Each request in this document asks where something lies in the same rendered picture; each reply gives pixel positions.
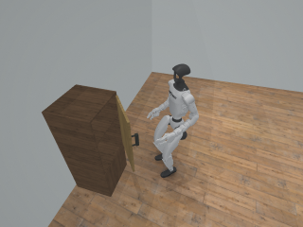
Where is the humanoid robot torso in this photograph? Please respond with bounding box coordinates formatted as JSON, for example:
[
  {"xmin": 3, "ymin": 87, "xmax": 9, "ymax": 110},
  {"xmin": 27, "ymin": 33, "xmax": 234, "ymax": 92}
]
[{"xmin": 169, "ymin": 82, "xmax": 191, "ymax": 130}]

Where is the robot right upper arm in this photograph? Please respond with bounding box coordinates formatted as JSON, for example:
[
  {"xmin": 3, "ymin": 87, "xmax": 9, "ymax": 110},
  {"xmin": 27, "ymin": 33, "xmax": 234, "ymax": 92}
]
[{"xmin": 168, "ymin": 79, "xmax": 175, "ymax": 86}]

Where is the robot left shin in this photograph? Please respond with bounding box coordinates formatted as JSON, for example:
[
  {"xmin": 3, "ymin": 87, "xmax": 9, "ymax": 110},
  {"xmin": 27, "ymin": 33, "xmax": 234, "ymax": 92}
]
[{"xmin": 162, "ymin": 155, "xmax": 173, "ymax": 172}]

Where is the robot right forearm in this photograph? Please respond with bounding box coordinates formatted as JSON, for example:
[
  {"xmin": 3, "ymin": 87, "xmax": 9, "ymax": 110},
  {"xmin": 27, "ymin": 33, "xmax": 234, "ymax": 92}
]
[{"xmin": 158, "ymin": 97, "xmax": 169, "ymax": 111}]

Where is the handle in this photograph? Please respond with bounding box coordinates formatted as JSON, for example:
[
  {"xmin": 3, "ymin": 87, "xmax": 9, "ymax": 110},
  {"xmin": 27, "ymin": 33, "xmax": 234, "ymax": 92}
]
[{"xmin": 132, "ymin": 133, "xmax": 139, "ymax": 146}]

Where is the robot right hand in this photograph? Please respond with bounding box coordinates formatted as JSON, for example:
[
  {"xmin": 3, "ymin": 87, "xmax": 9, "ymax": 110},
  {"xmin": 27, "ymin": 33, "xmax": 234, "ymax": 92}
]
[{"xmin": 147, "ymin": 107, "xmax": 161, "ymax": 120}]

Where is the robot left forearm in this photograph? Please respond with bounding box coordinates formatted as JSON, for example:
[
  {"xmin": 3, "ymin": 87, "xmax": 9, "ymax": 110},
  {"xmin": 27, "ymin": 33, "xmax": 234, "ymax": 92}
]
[{"xmin": 173, "ymin": 114, "xmax": 199, "ymax": 137}]

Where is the robot left hand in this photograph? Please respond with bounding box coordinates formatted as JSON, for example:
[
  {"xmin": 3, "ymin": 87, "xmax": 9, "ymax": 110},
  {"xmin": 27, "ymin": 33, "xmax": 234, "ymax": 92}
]
[{"xmin": 155, "ymin": 132, "xmax": 176, "ymax": 147}]

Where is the cupboard door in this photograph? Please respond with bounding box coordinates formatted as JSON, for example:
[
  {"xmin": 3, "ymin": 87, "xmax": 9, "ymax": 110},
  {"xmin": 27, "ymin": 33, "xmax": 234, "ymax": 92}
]
[{"xmin": 116, "ymin": 95, "xmax": 135, "ymax": 172}]

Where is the robot left upper arm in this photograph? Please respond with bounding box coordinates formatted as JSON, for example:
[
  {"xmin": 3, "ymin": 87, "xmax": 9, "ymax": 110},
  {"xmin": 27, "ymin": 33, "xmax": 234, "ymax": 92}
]
[{"xmin": 182, "ymin": 92, "xmax": 199, "ymax": 119}]

